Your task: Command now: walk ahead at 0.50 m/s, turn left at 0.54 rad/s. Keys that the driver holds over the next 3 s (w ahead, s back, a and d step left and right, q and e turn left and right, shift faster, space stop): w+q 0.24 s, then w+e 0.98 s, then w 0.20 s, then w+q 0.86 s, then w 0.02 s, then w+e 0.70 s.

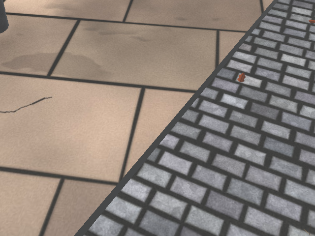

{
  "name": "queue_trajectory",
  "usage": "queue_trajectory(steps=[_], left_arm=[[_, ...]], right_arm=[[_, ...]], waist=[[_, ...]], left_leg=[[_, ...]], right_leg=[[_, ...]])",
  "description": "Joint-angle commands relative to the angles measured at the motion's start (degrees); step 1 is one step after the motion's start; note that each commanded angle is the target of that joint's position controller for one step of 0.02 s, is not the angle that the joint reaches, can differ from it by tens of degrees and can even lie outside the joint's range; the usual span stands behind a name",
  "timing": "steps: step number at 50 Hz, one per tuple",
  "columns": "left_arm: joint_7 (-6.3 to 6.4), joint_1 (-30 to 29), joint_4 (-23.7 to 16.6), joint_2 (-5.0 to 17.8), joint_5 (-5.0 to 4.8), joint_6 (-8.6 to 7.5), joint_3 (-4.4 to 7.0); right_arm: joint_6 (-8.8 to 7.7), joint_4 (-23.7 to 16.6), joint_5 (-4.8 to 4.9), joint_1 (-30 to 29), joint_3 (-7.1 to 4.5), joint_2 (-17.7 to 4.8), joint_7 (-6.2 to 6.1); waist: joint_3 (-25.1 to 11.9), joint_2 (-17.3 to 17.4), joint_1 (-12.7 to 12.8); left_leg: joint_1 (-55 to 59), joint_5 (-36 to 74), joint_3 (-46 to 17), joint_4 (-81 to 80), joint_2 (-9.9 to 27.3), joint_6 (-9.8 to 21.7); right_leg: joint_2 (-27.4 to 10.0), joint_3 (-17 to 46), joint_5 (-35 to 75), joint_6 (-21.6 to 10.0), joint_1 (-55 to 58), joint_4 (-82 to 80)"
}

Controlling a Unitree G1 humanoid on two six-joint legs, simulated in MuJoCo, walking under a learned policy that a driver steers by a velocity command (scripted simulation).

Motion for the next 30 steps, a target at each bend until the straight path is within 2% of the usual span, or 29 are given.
queue_trajectory(steps=[1,3,5,6,7,8,9,10,11,12,13,14,15,17,19,23,25,27,30], left_arm=[[0.39,-3.34,-3.55,9.99,-0.79,-0.55,2.51],[0.31,-2.29,-2.66,10.90,-1.45,0.09,2.91],[0.43,-2.34,-2.40,12.52,-1.89,0.87,3.39],[0.55,-2.51,-2.45,13.43,-2.19,1.34,3.64],[0.66,-3.27,-2.67,13.39,-2.50,1.83,3.52],[0.95,-2.36,-3.28,11.58,-1.76,1.71,2.69],[0.49,2.23,-6.53,3.19,1.15,0.83,0.07],[-0.02,-0.79,-7.87,5.19,-0.32,-1.33,-0.43],[-0.46,-7.27,-9.53,9.45,-2.72,-2.40,0.65],[-0.32,-8.55,-9.99,8.90,-2.61,-3.07,0.24],[0.10,-7.46,-8.48,8.64,-1.21,-3.12,0.25],[0.18,-5.93,-7.43,8.83,-0.34,-2.46,0.57],[-0.09,-4.37,-6.93,8.73,-0.44,-1.65,0.60],[-0.24,-3.24,-5.92,7.11,-0.30,-0.31,0.24],[-0.12,-6.39,-6.65,5.59,-0.43,0.49,-0.33],[-0.96,-11.51,-7.25,4.08,-1.04,0.24,-0.95],[-1.57,-15.02,-8.27,3.31,-1.48,-0.01,-1.30],[-2.24,-17.45,-9.39,3.13,-1.73,-0.14,-1.43],[-3.56,-20.28,-11.35,2.83,-1.55,-0.27,-1.60]], right_arm=[[-0.64,-5.32,0.09,-5.13,0.36,-0.97,1.16],[-0.55,-6.64,0.13,-7.24,0.12,-1.79,1.63],[-0.31,-7.35,-0.10,-6.32,-0.69,-3.35,1.83],[-0.06,-6.87,-0.17,-2.82,-1.57,-4.86,1.70],[0.17,-4.85,0.02,5.27,-3.08,-7.13,1.33],[0.75,-2.02,0.27,15.45,-5.13,-11.03,0.33],[0.74,-1.85,0.83,15.51,-6.24,-18.16,-0.65],[-0.48,-4.60,0.32,16.34,-5.16,-16.22,-0.27],[-1.46,-3.71,-0.10,14.92,-3.96,-11.87,0.09],[-2.02,-3.41,0.06,12.49,-3.42,-10.13,0.07],[-2.15,-3.59,-0.11,8.11,-2.50,-7.39,-0.11],[-2.32,-4.20,-0.88,5.20,-1.57,-4.93,-0.31],[-2.54,-4.21,-1.57,4.22,-1.39,-4.88,-0.45],[-3.38,-2.42,-1.40,4.85,-1.30,-5.23,-0.55],[-3.95,-0.61,-1.46,6.27,-1.47,-6.33,-0.93],[-4.17,1.49,-1.66,7.50,-1.01,-6.35,-1.52],[-4.27,2.76,-1.61,9.01,-1.07,-7.16,-1.66],[-4.03,4.26,-1.47,10.61,-1.19,-7.58,-1.69],[-2.95,5.88,-1.23,12.22,-1.36,-7.74,-1.86]], waist=[[2.86,-5.25,-0.92],[3.41,-5.36,-0.84],[1.32,-6.69,-2.57],[-1.51,-7.47,-4.91],[-5.89,-6.80,-9.75],[-11.09,-4.24,-14.23],[-14.18,12.64,-8.27],[-25.20,9.10,-10.52],[-17.59,3.73,-12.13],[-11.53,1.48,-10.18],[-8.19,-1.87,-7.26],[-6.63,-1.38,-5.23],[-6.52,1.01,-4.05],[-5.57,0.14,-3.60],[-3.15,-0.73,-4.52],[-0.64,-0.31,-7.05],[0.89,-0.39,-8.84],[2.27,-0.83,-9.97],[3.04,-1.20,-10.74]], left_leg=[[1.26,3.18,1.59,-6.52,0.41,1.39],[1.46,0.23,3.00,-9.05,-0.33,3.00],[6.09,-5.29,5.98,-10.34,-3.26,5.27],[11.66,-7.96,7.76,-10.59,-5.65,6.64],[22.72,-6.29,9.13,-13.59,-8.55,8.54],[39.79,-4.39,4.90,-14.56,-8.22,10.83],[58.50,-9.74,-24.95,-17.70,7.25,19.79],[63.15,-22.09,-48.00,-28.46,14.22,25.81],[59.05,-20.67,-40.94,-31.12,12.95,22.24],[51.17,-16.61,-33.71,-31.04,10.73,20.29],[42.96,-9.33,-26.68,-30.62,8.89,18.12],[37.26,-2.23,-21.60,-31.78,7.17,16.84],[33.31,2.93,-20.01,-32.82,7.21,17.33],[29.45,10.64,-14.21,-34.56,6.50,17.51],[28.63,12.73,-9.47,-36.49,5.54,16.47],[29.77,9.26,-1.48,-38.70,2.72,12.30],[31.45,6.75,-0.08,-40.03,3.72,11.34],[35.83,7.12,0.90,-39.76,5.40,11.09],[43.95,13.06,1.98,-36.46,7.82,10.79]], right_leg=[[-16.01,4.15,16.35,-8.65,-1.44,-6.10],[-16.95,2.65,19.68,-7.76,1.91,-4.17],[-17.04,0.60,35.83,-6.63,4.37,2.01],[-16.57,-0.53,45.48,-5.97,4.67,8.50],[-14.89,-2.44,50.03,-4.57,1.96,19.41],[-12.66,-2.99,41.00,-2.12,-9.01,34.66],[-3.13,-1.18,-12.20,2.02,-35.43,56.46],[1.61,14.18,-21.80,2.13,-42.98,66.20],[-1.39,16.35,-16.00,1.01,-48.43,66.24],[-3.73,15.74,-10.88,0.00,-47.84,61.66],[-6.42,15.38,-7.05,0.05,-43.86,56.67],[-8.22,15.42,-3.97,0.07,-39.34,53.48],[-8.75,15.21,-2.79,0.58,-35.97,52.60],[-9.03,14.00,-1.00,1.77,-34.03,49.58],[-9.21,13.55,4.89,2.43,-36.75,44.72],[-7.55,12.75,20.77,1.50,-36.44,30.67],[-6.23,12.17,24.41,0.78,-36.04,25.27],[-5.32,12.52,24.31,-0.06,-38.00,21.72],[-4.07,11.79,18.89,-1.65,-42.14,18.66]])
